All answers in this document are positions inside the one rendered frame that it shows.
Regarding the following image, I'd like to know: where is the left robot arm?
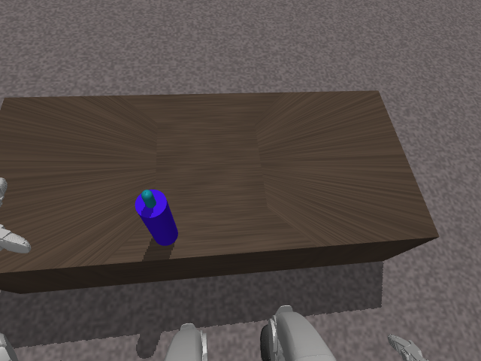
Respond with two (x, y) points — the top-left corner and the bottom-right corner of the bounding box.
(0, 333), (18, 361)

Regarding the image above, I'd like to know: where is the bottle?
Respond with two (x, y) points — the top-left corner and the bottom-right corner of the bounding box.
(135, 190), (178, 246)

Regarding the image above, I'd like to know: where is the left robot hand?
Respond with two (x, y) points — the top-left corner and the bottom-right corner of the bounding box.
(0, 177), (31, 253)

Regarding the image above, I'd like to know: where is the right robot hand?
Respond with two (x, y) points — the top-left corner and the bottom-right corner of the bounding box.
(388, 334), (429, 361)

